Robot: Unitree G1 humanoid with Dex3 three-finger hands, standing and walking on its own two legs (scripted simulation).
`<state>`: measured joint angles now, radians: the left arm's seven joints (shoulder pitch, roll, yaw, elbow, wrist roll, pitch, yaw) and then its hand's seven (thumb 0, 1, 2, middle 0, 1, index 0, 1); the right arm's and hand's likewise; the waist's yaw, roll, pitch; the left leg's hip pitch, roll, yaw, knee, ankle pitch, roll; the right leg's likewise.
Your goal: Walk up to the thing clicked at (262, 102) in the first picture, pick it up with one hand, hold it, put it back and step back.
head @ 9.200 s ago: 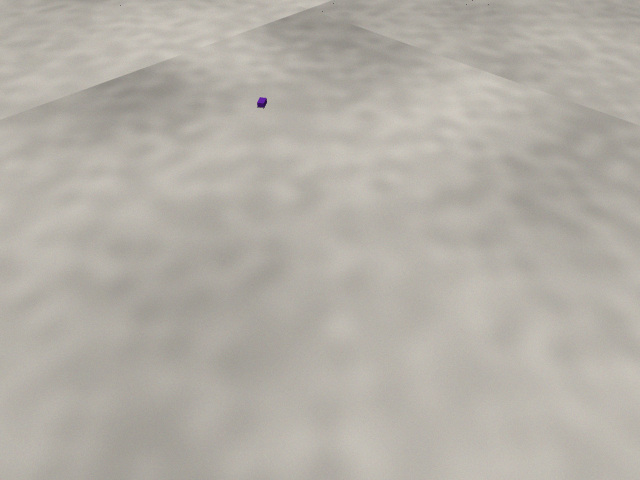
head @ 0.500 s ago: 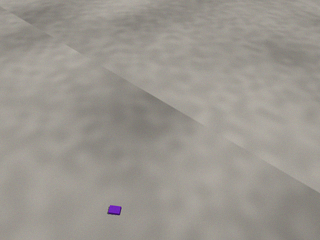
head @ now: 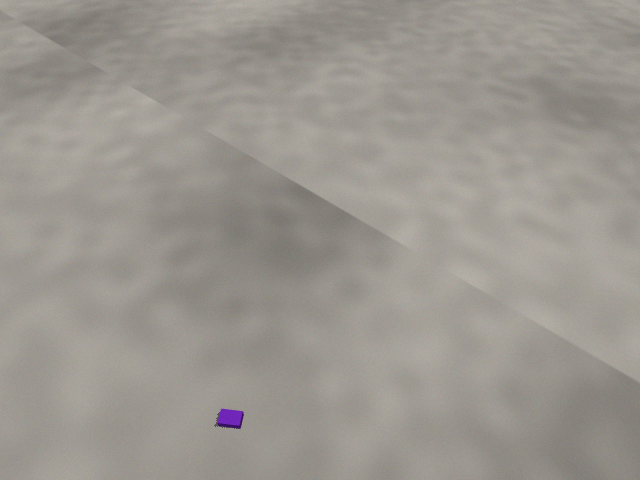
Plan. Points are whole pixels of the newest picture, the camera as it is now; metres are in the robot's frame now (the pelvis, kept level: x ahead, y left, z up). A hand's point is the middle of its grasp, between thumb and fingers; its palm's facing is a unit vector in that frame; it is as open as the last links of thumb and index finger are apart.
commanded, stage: stand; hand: left
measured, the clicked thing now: (230, 418) +0.46 +0.25 -0.77
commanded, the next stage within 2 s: none
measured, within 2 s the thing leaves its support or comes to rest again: neither
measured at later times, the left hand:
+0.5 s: hand out of the picture +0.07 +0.25 -0.16, palm faces -0.02 -0.94 -0.34, open 7.4 cm
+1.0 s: hand out of the picture +0.08 +0.25 -0.16, palm faces -0.02 -0.94 -0.35, open 7.4 cm
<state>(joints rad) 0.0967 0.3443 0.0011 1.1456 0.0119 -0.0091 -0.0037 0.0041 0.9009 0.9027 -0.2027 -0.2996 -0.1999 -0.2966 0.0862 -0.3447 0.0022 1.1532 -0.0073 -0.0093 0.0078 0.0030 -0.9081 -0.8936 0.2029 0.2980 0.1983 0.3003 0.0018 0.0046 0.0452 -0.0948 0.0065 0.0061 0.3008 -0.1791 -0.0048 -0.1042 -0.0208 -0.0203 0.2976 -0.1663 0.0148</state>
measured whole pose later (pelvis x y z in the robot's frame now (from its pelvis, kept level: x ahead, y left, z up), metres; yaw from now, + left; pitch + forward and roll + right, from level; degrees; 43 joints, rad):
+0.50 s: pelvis +0.00 +0.00 +0.00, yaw +0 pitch -1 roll +0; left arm 0.11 0.35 0.00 1.14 0.01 -0.01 0.00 0.00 0.90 0.90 -0.20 -0.30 -0.20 -0.30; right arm 0.10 -0.35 0.00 1.15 -0.01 -0.01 0.01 0.00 -0.91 -0.89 0.20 0.30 0.20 0.30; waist 0.00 0.00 0.04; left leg -0.10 0.01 0.00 0.30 -0.18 -0.01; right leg -0.10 -0.02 -0.03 0.30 -0.17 0.01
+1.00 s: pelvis +0.01 +0.00 +0.00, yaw +0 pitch -1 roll +0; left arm 0.10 0.35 0.00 1.13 0.01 -0.01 0.00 0.00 0.90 0.90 -0.20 -0.30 -0.20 -0.30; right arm 0.10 -0.35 0.01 1.13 -0.01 -0.01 0.00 0.00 -0.91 -0.89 0.20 0.30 0.20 0.30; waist 0.01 0.01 0.04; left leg -0.09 0.01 0.00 0.30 -0.19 -0.01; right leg -0.10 -0.02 -0.02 0.30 -0.18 0.01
